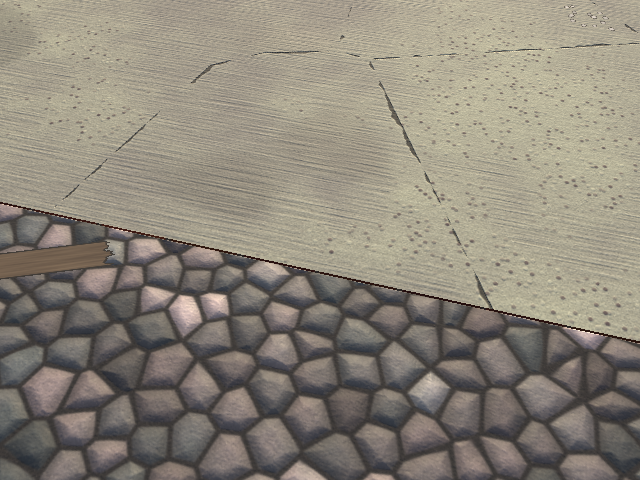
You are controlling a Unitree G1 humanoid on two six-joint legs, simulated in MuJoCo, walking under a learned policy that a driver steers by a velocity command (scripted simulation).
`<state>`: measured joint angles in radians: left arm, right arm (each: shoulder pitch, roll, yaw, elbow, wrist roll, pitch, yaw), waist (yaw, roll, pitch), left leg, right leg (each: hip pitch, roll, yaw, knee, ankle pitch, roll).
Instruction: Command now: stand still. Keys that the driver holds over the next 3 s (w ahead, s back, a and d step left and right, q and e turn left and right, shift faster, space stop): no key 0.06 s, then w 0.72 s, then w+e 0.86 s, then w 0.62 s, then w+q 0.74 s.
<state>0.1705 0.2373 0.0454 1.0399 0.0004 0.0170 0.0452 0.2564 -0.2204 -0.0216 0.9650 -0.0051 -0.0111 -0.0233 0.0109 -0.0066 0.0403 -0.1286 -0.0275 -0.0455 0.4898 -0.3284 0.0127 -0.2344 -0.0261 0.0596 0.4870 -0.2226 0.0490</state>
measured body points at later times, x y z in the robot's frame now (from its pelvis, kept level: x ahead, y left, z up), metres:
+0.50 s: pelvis +0.10 -0.05 +0.01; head +0.11 -0.07 +0.46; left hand +0.06 +0.20 -0.13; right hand +0.20 -0.32 -0.13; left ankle +0.12 +0.11 -0.66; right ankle +0.04 -0.13 -0.74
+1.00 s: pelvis +0.38 +0.01 +0.01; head +0.40 +0.01 +0.46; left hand +0.46 +0.28 -0.13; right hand +0.43 -0.26 -0.13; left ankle +0.41 +0.09 -0.74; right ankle +0.37 -0.15 -0.65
